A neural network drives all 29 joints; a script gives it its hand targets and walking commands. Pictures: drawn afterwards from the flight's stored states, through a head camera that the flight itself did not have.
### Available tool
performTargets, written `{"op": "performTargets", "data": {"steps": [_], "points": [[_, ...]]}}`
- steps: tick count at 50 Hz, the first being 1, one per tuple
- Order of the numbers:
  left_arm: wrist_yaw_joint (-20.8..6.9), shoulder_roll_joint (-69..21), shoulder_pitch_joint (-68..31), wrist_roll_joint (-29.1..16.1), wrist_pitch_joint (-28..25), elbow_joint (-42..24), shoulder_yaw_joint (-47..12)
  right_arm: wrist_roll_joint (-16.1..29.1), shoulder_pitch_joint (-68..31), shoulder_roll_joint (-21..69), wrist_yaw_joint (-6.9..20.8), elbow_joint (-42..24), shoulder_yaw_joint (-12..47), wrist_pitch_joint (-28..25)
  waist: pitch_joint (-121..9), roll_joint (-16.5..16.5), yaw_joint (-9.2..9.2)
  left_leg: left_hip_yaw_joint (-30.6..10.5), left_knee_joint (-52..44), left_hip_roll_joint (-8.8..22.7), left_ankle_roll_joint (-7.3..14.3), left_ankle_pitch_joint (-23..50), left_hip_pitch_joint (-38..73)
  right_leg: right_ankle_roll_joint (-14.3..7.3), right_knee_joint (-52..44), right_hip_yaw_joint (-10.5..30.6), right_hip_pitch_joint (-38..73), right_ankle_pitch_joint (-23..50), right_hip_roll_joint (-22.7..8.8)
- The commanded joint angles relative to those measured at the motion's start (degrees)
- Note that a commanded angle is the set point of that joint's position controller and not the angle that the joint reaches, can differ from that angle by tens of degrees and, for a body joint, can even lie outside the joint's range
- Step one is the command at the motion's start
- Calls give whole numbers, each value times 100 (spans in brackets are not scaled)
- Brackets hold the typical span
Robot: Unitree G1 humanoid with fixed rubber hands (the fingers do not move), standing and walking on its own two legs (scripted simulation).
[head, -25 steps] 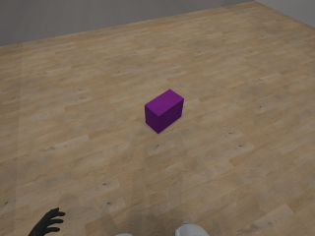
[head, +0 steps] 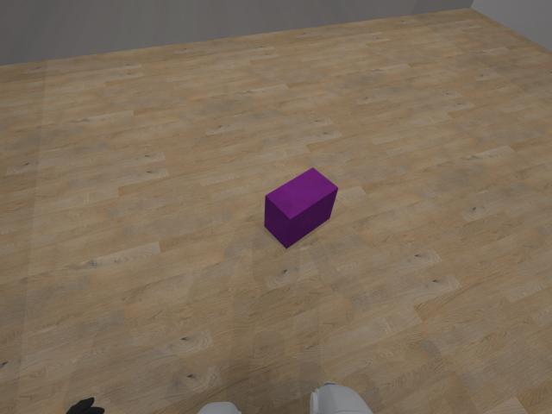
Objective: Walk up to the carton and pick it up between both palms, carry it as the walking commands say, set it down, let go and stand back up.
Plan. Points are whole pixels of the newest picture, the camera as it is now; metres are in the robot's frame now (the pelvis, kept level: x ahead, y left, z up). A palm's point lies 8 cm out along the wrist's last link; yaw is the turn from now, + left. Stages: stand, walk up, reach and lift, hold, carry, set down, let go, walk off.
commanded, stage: walk up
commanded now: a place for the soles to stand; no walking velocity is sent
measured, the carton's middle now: (299, 207) +0.97 -0.10 -0.63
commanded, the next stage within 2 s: none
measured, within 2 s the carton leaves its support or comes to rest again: neither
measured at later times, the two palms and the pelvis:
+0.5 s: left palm (76, 409) +0.14 +0.31 -0.11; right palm (503, 387) +0.18 -0.33 -0.07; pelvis +0.09 -0.01 -0.01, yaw +0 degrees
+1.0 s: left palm (122, 315) +0.28 +0.28 -0.09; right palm (498, 340) +0.26 -0.36 -0.08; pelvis +0.18 -0.04 -0.01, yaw +0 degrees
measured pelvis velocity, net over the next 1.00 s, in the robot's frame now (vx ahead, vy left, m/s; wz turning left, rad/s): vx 0.18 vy -0.04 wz -0.01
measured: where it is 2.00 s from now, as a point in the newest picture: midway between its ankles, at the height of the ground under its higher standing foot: (278, 360)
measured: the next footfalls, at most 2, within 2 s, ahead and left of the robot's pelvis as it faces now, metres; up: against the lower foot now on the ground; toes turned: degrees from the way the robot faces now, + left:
right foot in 0.14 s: +0.15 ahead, -0.13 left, +0.00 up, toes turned -3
left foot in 0.46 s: +0.17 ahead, +0.11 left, +0.00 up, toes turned +1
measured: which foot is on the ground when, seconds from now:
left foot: down 0.00-0.14, up 0.16-0.44, down 0.46-0.80, up 0.82-1.00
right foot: up 0.00-0.12, down 0.14-0.46, up 0.48-0.78, down 0.80-1.00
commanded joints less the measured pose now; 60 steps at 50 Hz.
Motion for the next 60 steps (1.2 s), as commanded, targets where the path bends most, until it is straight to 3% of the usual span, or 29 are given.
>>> {"op": "performTargets", "data": {"steps": [1,3,5,6,7,8,9,13,19,22,23,24,26,29,35,38,39,40,41,42,43,46,52,53,55,56,57,58,60], "points": [[-15,1083,-545,58,-186,-612,446,-82,280,-1845,-81,-198,-615,-118,-216,805,-381,-2075,-2445,1812,1537,1324,1559,72,-769,175,-1107,110,-365],[-46,1095,-472,75,-220,-549,480,-72,-10,-1895,-51,-259,-590,-87,-171,846,-225,-1923,-2361,1791,1474,852,950,47,-1271,80,-399,264,-298],[-3,1082,326,124,-323,-313,544,-57,-391,-1633,2,-308,-451,-35,-604,470,391,-975,-1118,1389,1063,1598,-103,-79,-2538,-174,1750,552,86],[114,1459,1270,186,-386,-74,739,-82,-269,-1151,5,-335,-294,-33,-1124,-783,884,-328,1013,820,685,2277,-1162,-234,-3210,799,3436,-207,-159],[207,1868,1314,193,-410,-215,844,-49,69,-548,23,-402,-68,-53,-1036,-2210,751,130,2262,119,186,-168,-2663,-682,-4173,3603,4125,-945,-1714],[198,2243,965,119,-364,-279,866,-71,-317,-1317,-47,-403,-240,31,-625,-1260,640,-154,2568,23,185,-559,-3384,-1106,-4736,4944,3647,-1959,-2325],[184,2035,627,8,-326,-294,798,-135,-595,-1690,-73,-303,-362,108,22,-243,488,-470,2520,388,207,-238,-3086,-1018,-4738,4401,2640,-2603,-2157],[173,1742,136,26,-291,-444,686,-157,-119,-1431,57,-43,-464,135,375,-708,189,-48,1563,468,43,439,-1931,-873,-4460,2881,1632,-1205,-1462],[99,1897,378,89,-219,-480,664,-185,-595,-1324,77,-147,-477,28,256,-942,320,191,92,246,40,-661,-1180,-1408,-3984,2709,1484,-768,-1643],[53,1354,-100,70,-129,-676,424,-234,670,-1268,-22,268,-547,-155,-603,-216,-528,202,-1766,-173,186,108,1703,-811,-1831,1396,93,498,-918],[82,625,-155,33,-144,-886,218,-373,1269,-1877,-100,357,-723,-204,-994,1781,-828,-2288,-2721,1140,594,-1484,2888,-338,519,547,-1343,606,-143],[125,837,-374,53,-109,-954,284,-257,804,-2199,-117,24,-732,-166,-404,1457,-714,-4087,-3411,2241,1050,-1467,2844,-100,896,362,-2510,-388,239],[137,1355,-353,101,-67,-702,412,-71,409,-1988,-124,-28,-679,-117,47,287,-469,-3457,-2950,2148,1211,-477,2322,4,983,836,-2266,14,-177],[71,1201,-166,77,-137,-563,435,-91,542,-1718,-159,-28,-617,-158,-362,762,-383,-2279,-2294,1769,1231,2191,2535,91,313,461,-1873,40,-401],[-26,1120,-511,69,-148,-584,475,-91,174,-1894,-111,-195,-614,-104,-115,853,-329,-2029,-2394,1821,1516,916,1212,73,-789,152,-911,116,-365],[-14,1069,182,118,-263,-356,539,-66,-332,-1736,-49,-264,-491,-34,-444,629,283,-1138,-1310,1495,1142,1330,81,-35,-2260,-166,1260,480,-5],[91,1324,1067,162,-328,-108,690,-94,-284,-1335,-41,-281,-346,-28,-988,-354,778,-497,478,1029,794,2181,-851,-148,-2852,220,3018,92,116],[212,1848,1561,230,-359,-110,876,-64,12,-641,-33,-342,-103,-49,-1086,-2002,953,98,2275,272,287,1063,-2290,-495,-3785,2751,3982,-1072,-1175],[225,2228,1145,139,-338,-272,881,-40,-109,-1037,-70,-396,-166,-3,-706,-1688,659,33,2575,-122,165,-369,-3303,-1009,-4741,4979,3782,-1581,-2263],[185,2101,746,19,-287,-266,806,-133,-612,-1687,-128,-315,-356,104,-100,-381,541,-427,2670,308,214,-438,-3108,-1019,-4748,4603,2717,-2371,-2223],[186,1896,370,17,-252,-317,750,-129,-498,-1631,-81,-207,-383,152,381,-247,338,-380,2534,500,176,-3,-2849,-897,-4672,4027,2094,-2714,-1907],[184,1759,92,37,-243,-430,691,-143,-109,-1473,20,-32,-472,162,438,-738,177,-42,1662,502,49,417,-1914,-846,-4495,2936,1418,-1681,-1445],[109,1906,398,106,-180,-460,671,-181,-550,-1339,35,-108,-478,35,296,-978,335,194,197,269,29,-706,-1231,-1413,-3946,2773,1425,-843,-1624],[93,1865,383,103,-161,-486,641,-173,-420,-1291,25,-63,-476,-20,74,-968,252,296,-277,157,66,-627,-807,-1365,-3625,2530,1439,-93,-1561],[62,1452,-46,64,-97,-651,457,-223,548,-1256,-56,248,-531,-145,-523,-463,-422,299,-1581,-172,183,148,1394,-861,-2036,1522,273,709,-1006],[86,806,-103,43,-103,-825,279,-345,1243,-1736,-135,377,-688,-199,-975,1269,-791,-1651,-2415,816,495,-1182,2715,-437,136,771,-1068,777,-349],[110,670,-308,57,-86,-944,255,-282,966,-2210,-161,111,-736,-185,-447,1723,-702,-3997,-3284,2168,977,-1314,2908,-106,872,222,-2506,-424,280],[169,1326,-467,152,-24,-862,425,-105,670,-2297,-161,-21,-744,-144,-175,704,-656,-4059,-3103,2457,1255,-830,2524,-63,1059,883,-2472,-407,-67],[130,1300,-250,99,-58,-666,430,-83,552,-1918,-204,4,-660,-143,-131,390,-436,-3101,-2459,2069,1323,912,2603,23,925,714,-2267,-117,-261]]}}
